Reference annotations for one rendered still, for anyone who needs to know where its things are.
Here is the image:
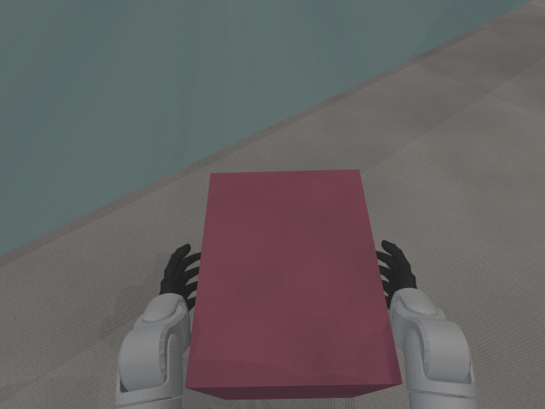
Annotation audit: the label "right robot hand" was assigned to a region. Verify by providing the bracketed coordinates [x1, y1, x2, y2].
[376, 240, 417, 309]

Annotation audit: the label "carton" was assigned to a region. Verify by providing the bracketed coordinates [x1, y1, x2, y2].
[185, 170, 403, 400]

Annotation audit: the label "left robot hand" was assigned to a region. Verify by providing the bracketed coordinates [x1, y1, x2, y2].
[159, 244, 201, 311]

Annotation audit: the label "right robot forearm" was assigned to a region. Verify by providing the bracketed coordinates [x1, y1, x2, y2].
[389, 288, 479, 409]

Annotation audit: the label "left robot forearm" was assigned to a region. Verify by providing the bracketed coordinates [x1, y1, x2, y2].
[115, 293, 192, 409]

